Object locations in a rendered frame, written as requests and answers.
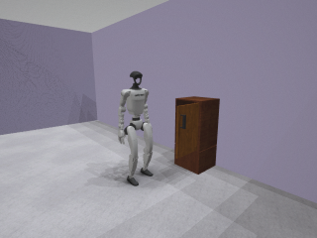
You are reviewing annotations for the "robot left forearm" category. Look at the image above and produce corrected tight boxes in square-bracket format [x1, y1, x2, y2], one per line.
[143, 108, 151, 124]

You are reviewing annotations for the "handle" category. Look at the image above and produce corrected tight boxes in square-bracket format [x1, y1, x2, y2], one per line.
[180, 114, 186, 129]

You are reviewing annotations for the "right robot upper arm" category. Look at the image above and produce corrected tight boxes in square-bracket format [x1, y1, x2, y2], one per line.
[119, 89, 131, 113]

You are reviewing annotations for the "left robot upper arm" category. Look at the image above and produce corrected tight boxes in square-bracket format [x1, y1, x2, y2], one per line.
[142, 88, 149, 109]

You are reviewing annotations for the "robot right forearm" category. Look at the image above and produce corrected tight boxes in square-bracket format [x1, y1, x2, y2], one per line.
[118, 107, 125, 130]

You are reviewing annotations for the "left robot thigh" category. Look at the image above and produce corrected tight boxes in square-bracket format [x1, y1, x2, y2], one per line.
[141, 122, 154, 155]

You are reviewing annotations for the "robot thigh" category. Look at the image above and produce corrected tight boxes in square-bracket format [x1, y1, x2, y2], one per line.
[141, 122, 154, 155]
[124, 124, 139, 160]

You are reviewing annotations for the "cupboard door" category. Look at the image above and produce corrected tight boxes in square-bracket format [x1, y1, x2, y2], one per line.
[175, 103, 199, 159]

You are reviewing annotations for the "right robot hand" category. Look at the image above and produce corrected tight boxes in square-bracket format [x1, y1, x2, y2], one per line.
[118, 129, 126, 145]

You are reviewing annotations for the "right robot thigh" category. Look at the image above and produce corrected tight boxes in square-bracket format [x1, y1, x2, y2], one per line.
[124, 124, 139, 160]

